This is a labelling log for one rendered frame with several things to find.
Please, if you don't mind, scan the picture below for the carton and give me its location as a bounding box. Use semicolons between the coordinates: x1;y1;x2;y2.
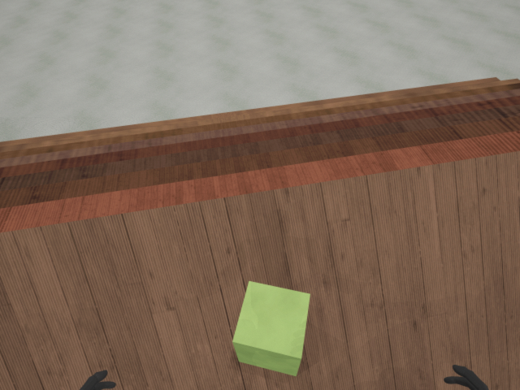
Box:
232;281;310;376

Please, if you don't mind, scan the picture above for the robot right hand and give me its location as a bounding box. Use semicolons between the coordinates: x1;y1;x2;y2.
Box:
444;365;489;390

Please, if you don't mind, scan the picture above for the robot left hand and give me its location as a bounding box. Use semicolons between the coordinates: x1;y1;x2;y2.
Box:
80;370;116;390

